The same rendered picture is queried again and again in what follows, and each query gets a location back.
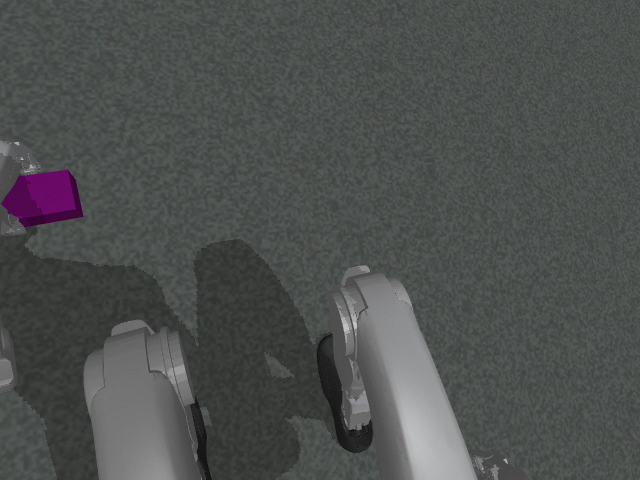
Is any left robot arm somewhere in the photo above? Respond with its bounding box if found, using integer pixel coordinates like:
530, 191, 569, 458
0, 209, 17, 394

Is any left robot foot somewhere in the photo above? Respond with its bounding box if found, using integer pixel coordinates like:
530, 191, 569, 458
190, 395, 212, 480

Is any small box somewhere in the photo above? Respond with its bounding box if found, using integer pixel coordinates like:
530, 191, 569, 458
1, 170, 83, 227

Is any right robot foot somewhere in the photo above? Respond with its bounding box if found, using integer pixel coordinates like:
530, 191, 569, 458
317, 334, 373, 453

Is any left robot hand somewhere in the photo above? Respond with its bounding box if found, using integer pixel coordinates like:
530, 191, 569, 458
0, 140, 42, 236

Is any right robot hand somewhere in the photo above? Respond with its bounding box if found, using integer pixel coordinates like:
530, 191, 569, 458
467, 449, 532, 480

